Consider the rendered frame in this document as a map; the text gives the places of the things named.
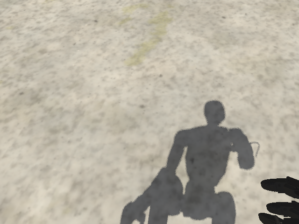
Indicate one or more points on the right robot hand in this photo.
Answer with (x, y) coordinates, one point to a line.
(290, 211)

